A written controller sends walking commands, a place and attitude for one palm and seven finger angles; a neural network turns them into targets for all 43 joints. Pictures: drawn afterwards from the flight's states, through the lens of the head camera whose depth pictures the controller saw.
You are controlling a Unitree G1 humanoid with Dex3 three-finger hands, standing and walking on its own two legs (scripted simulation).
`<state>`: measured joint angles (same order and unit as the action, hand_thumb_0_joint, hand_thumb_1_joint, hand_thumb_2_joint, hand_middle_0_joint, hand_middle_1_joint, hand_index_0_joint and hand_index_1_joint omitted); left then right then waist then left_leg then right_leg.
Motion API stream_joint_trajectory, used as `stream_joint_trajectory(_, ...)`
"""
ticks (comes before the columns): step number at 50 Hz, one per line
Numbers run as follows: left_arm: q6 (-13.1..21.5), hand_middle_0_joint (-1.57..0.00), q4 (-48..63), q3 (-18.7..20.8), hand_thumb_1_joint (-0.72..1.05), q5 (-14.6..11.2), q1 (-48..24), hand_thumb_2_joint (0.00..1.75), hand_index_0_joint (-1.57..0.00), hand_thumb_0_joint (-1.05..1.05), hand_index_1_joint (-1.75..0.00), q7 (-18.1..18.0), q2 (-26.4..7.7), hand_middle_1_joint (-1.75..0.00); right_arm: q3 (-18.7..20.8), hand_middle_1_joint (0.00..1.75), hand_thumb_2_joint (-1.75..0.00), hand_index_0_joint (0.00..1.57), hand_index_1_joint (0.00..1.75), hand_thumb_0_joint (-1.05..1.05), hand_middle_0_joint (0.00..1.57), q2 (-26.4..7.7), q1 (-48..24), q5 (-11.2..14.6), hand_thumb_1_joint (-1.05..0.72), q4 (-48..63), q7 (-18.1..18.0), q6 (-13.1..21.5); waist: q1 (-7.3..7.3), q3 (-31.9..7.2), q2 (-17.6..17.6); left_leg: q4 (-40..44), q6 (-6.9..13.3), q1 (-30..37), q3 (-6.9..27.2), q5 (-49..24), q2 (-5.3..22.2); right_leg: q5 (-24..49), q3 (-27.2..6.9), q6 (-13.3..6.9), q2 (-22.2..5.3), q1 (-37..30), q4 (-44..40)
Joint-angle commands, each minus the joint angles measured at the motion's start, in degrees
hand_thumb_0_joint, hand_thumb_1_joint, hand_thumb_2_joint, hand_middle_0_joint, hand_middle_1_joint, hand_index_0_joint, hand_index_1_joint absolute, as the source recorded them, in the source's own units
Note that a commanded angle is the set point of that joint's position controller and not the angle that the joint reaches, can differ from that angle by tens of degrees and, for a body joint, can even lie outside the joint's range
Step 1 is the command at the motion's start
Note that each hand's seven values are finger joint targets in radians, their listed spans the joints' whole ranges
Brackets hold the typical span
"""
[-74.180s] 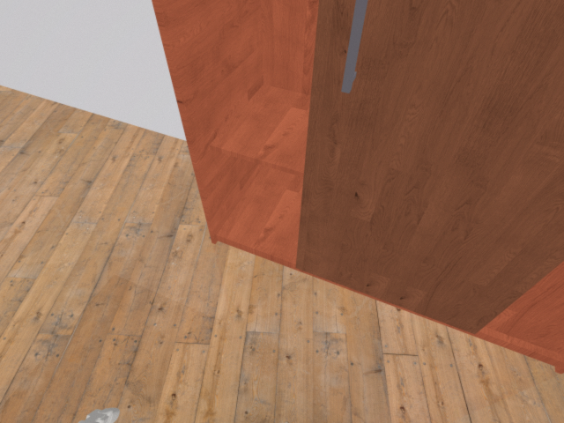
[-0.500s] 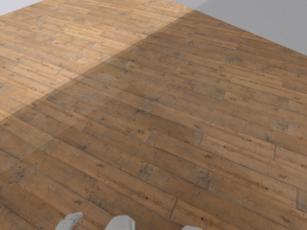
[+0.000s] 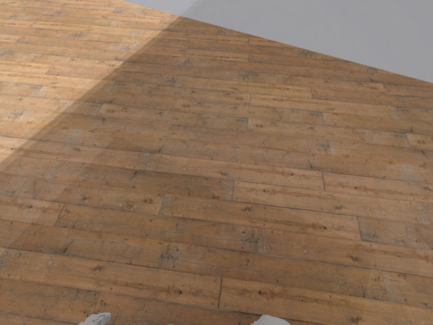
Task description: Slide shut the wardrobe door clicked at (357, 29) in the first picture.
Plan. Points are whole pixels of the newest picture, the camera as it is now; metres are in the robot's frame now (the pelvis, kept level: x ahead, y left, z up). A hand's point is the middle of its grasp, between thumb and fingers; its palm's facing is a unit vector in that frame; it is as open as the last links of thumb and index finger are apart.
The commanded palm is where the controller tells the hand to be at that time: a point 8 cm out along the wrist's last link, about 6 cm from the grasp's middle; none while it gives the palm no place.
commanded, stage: turn to face it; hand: right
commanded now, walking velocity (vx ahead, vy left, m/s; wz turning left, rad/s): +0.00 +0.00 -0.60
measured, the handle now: out of the picture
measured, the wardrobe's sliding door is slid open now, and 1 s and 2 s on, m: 0.00 0.00 0.00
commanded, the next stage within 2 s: none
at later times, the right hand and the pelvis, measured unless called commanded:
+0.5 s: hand out of the picture +0.05 -0.23 -0.15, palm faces +0.33 +0.90 -0.30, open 7.4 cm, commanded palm none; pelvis +0.01 +0.00 +0.00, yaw -18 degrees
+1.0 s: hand out of the picture -0.03 -0.26 -0.15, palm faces +0.60 +0.75 -0.28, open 7.4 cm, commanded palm none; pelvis +0.02 -0.02 +0.00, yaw -36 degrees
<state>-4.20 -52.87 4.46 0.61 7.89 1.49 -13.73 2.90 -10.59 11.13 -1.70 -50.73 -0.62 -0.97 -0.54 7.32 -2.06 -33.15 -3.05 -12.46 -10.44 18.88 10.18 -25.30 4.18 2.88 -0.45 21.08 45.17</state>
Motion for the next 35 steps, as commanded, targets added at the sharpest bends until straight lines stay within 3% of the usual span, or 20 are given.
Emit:
stream_joint_trajectory(1, 2.7, -0.2, 3.9, 1.2, 0.9, 0.4, 2.9, 0.9, -0.2, 0.0, -0.3, 0.2, -6.7, -0.3, 4.4, 0.3, -0.9, 0.2, 0.3, 0.0, 0.2, -13.0, 2.7, 0.8, -0.9, 2.6, -0.2, 0.0, -0.86, -12.3, -0.7, -8.3, 2.4, -1.7, 0.8, -22.0, 8.1, 18.2, -1.5, -2.0, -1.8, -15.8, -20.6)
stream_joint_trajectory(2, 3.1, -0.2, 3.9, 2.9, 0.9, 1.0, 6.4, 0.9, -0.2, 0.0, -0.3, -0.3, -13.3, -0.3, 3.8, 0.3, -0.9, 0.2, 0.3, 0.0, 0.2, -9.4, 3.2, 1.3, -0.9, 4.7, 0.2, -0.4, -2.77, -14.5, 17.8, -21.0, -2.2, -16.8, -1.5, 7.3, 0.0, 38.1, -22.3, -9.3, -17.2, -24.8, -21.6)
stream_joint_trajectory(3, 2.6, -0.2, 2.4, 3.6, 0.9, 1.0, 10.3, 0.9, -0.2, 0.0, -0.3, -0.9, -16.4, -0.3, 2.6, 0.3, -0.9, 0.2, 0.3, 0.0, 0.2, -7.9, -2.1, 0.8, -0.9, 7.0, -0.3, -0.8, -5.4, -13.6, 18.9, -28.8, -1.9, -20.4, 4.4, 22.2, -2.3, 43.4, -28.8, -15.9, -23.9, -21.4, -23.5)
stream_joint_trajectory(4, 2.9, -0.2, 2.2, 3.2, 0.9, 1.1, 10.2, 0.9, -0.2, 0.0, -0.3, -1.6, -15.0, -0.3, 2.8, 0.3, -0.9, 0.2, 0.3, 0.0, 0.2, -8.1, -4.9, 0.7, -0.9, 6.8, -0.8, -1.3, -5.21, -13.6, 16.1, -32.3, -1.0, -21.2, 8.3, 18.1, -2.5, 35.9, -27.7, -15.7, -21.1, -19.5, -24.5)
stream_joint_trajectory(6, 2.9, -0.2, 3.6, 2.2, 0.9, 1.1, 3.8, 0.9, -0.2, 0.0, -0.3, -2.4, -12.1, -0.3, 2.9, 0.3, -0.9, 0.2, 0.3, 0.0, 0.2, -8.3, -5.0, 0.9, -0.9, 4.8, -0.3, -1.4, -2.6, -10.3, 14.0, -33.4, -1.2, -20.4, 10.3, 11.1, -2.3, 27.9, -23.7, -14.2, -17.0, -13.7, -25.2)
stream_joint_trajectory(9, 3.1, -0.2, 3.5, 1.4, 0.9, 1.2, 1.8, 0.9, -0.2, 0.0, -0.3, -2.6, -10.8, -0.3, 2.8, 0.3, -0.9, 0.2, 0.3, 0.0, 0.2, -7.7, -2.8, 1.0, -0.9, 2.9, 0.1, -1.6, -0.71, -9.5, 9.4, -27.2, -1.5, -17.0, 9.7, 7.0, -3.9, 30.9, -20.0, -12.8, -13.5, -13.4, -24.9)
stream_joint_trajectory(14, 2.5, -0.2, 3.1, 1.8, 0.9, 1.2, 1.5, 0.9, -0.2, 0.0, -0.3, -2.3, -10.9, -0.3, 2.4, 0.3, -0.9, 0.2, 0.3, 0.0, 0.2, -7.3, -2.3, 1.1, -0.9, 3.3, -0.1, -1.5, -0.61, -9.7, 10.0, -14.2, -0.9, -10.4, 8.7, 6.2, -6.9, 26.7, -22.6, -12.6, -11.9, -11.0, -24.5)
stream_joint_trajectory(18, 2.0, -0.2, 4.1, 2.0, 0.9, 0.8, -1.5, 0.9, -0.2, 0.0, -0.3, -2.1, -10.1, -0.3, 2.7, 0.3, -0.9, 0.2, 0.3, 0.0, 0.2, -8.1, 2.9, 1.3, -0.9, 2.5, -0.6, -0.5, 2.18, -9.8, 9.9, 3.4, 0.2, 3.0, 7.4, -1.8, -8.7, 25.8, -23.5, -9.8, -8.1, -3.6, -19.6)
stream_joint_trajectory(19, 2.0, -0.2, 4.8, 1.9, 0.9, 0.3, -2.1, 0.9, -0.2, 0.0, -0.3, -1.9, -8.6, -0.3, 3.2, 0.3, -0.9, 0.2, 0.3, 0.0, 0.2, -10.2, 4.9, 0.9, -0.9, 2.3, -0.9, 0.1, 3.54, -9.9, 4.8, 11.9, 1.4, 9.1, 10.8, -4.5, -4.8, 19.5, -21.3, -7.0, -4.6, 1.9, -14.6)
stream_joint_trajectory(20, 2.1, -0.2, 5.7, 1.6, 0.9, -0.2, -1.0, 0.9, -0.2, 0.0, -0.3, -1.5, -5.0, -0.3, 4.2, 0.3, -0.9, 0.2, 0.3, 0.0, 0.2, -14.8, 5.6, 0.0, -0.9, 2.5, -1.4, 0.6, 3.81, -9.7, -10.6, 18.3, 7.0, 13.6, 26.2, -4.2, 9.8, 3.1, -12.0, -2.7, 3.5, 12.0, -2.0)
stream_joint_trajectory(21, 1.9, -0.2, 6.5, 1.8, 0.9, 0.4, -1.5, 0.9, -0.2, 0.0, -0.3, -1.2, -5.9, -0.3, 3.9, 0.3, -0.9, 0.2, 0.3, 0.0, 0.2, -16.2, 4.0, 0.0, -0.9, 3.4, -1.3, 0.5, 3.38, -7.7, -12.9, 20.0, 12.7, 6.9, 30.6, -8.6, 18.7, -9.2, -7.9, -1.4, 4.8, 12.0, 11.7)
stream_joint_trajectory(22, 1.3, -0.2, 5.6, 2.1, 0.9, 0.8, -0.9, 0.9, -0.2, 0.0, -0.3, -1.1, -6.4, -0.3, 3.7, 0.3, -0.9, 0.2, 0.3, 0.0, 0.2, -13.6, 2.2, 0.3, -0.9, 3.9, -1.6, 1.0, 2.24, -7.7, -9.8, 18.2, 14.0, 4.0, 27.4, -10.8, 16.7, -6.9, -9.2, -1.5, 2.3, 11.6, 20.4)
stream_joint_trajectory(23, 1.0, -0.2, 5.0, 1.9, 0.9, 0.8, -0.7, 0.9, -0.2, 0.0, -0.3, -0.9, -5.6, -0.3, 3.3, 0.3, -0.9, 0.2, 0.3, 0.0, 0.2, -12.3, -0.3, 0.4, -0.9, 4.2, -1.6, 1.1, 1.0, -6.0, -12.4, 16.6, 13.3, 3.1, 23.2, -15.4, 14.0, -5.1, -8.3, -0.9, 1.0, 12.7, 24.6)
stream_joint_trajectory(26, 1.0, -0.2, 5.0, 1.0, 0.9, 0.3, -1.9, 0.9, -0.2, 0.0, -0.3, -0.1, -4.0, -0.3, 3.0, 0.3, -0.9, 0.2, 0.3, 0.0, 0.2, -10.9, -1.8, 0.1, -0.9, 4.7, -1.4, 1.2, 0.42, -6.3, -11.4, 11.4, 10.5, 5.5, 9.0, -30.9, 9.7, -2.5, -4.2, 0.6, -1.1, 9.8, 16.4)
stream_joint_trajectory(28, 1.4, -0.2, 5.6, 0.3, 0.9, 0.2, -4.6, 0.9, -0.2, 0.0, -0.3, 0.2, -2.9, -0.3, 3.6, 0.3, -0.9, 0.2, 0.3, 0.0, 0.2, -12.5, 1.6, 0.0, -0.9, 3.5, -1.2, 1.0, 2.71, -7.1, -11.3, 8.4, 9.8, 7.4, 6.8, -35.9, 10.0, -2.5, -1.1, 0.5, -0.5, 5.9, 6.0)
stream_joint_trajectory(30, 1.8, -0.2, 5.8, 0.0, 0.9, 0.1, -4.8, 0.9, -0.2, 0.0, -0.3, 0.2, -2.4, -0.3, 4.0, 0.3, -0.9, 0.2, 0.3, 0.0, 0.2, -14.1, 3.8, -0.1, -0.9, 2.5, -1.0, 0.8, 3.38, -8.2, -10.9, 5.8, 9.3, 8.7, 6.9, -36.9, 10.6, -1.2, 1.0, -0.1, 0.8, 2.9, -1.5)
stream_joint_trajectory(32, 2.2, -0.2, 5.1, 0.2, 0.9, 0.3, -2.1, 0.9, -0.2, 0.0, -0.3, 0.2, -3.2, -0.3, 4.4, 0.3, -0.9, 0.2, 0.3, 0.0, 0.2, -14.7, 3.6, 0.2, -0.9, 2.2, -0.7, 0.5, 1.91, -9.4, -9.9, 1.4, 6.5, 7.4, 4.0, -33.5, 10.1, 6.0, 2.7, -0.6, 1.4, -3.0, -11.0)
stream_joint_trajectory(33, 2.5, -0.2, 4.4, 0.6, 0.9, 0.5, 0.5, 0.9, -0.2, 0.0, -0.3, 0.2, -4.6, -0.3, 4.6, 0.3, -0.9, 0.2, 0.3, 0.0, 0.2, -14.5, 2.9, 0.6, -0.9, 2.4, -0.5, 0.2, 0.11, -10.1, -6.6, -3.3, 4.2, 2.7, 2.1, -29.2, 9.5, 13.0, 2.7, -1.1, 1.4, -10.1, -17.1)
stream_joint_trajectory(34, 2.9, -0.2, 3.9, 1.7, 0.9, 0.8, 4.1, 0.9, -0.2, 0.0, -0.3, 0.0, -9.2, -0.3, 4.3, 0.3, -0.9, 0.2, 0.3, 0.0, 0.2, -12.5, 3.1, 1.0, -0.9, 3.4, -0.2, -0.1, -1.97, -13.3, 4.8, -13.6, 0.8, -6.3, -0.5, -17.4, 5.8, 24.3, -7.5, -4.3, -6.1, -19.4, -20.5)
stream_joint_trajectory(35, 3.0, -0.2, 3.4, 3.4, 0.9, 1.0, 8.2, 0.9, -0.2, 0.0, -0.3, -0.4, -15.5, -0.3, 3.1, 0.3, -0.9, 0.2, 0.3, 0.0, 0.2, -8.3, 1.2, 1.3, -0.9, 6.0, 0.1, -0.3, -4.43, -13.8, 22.1, -26.3, -2.8, -19.9, 0.1, 19.8, -2.1, 44.3, -27.6, -13.0, -21.1, -24.0, -23.1)
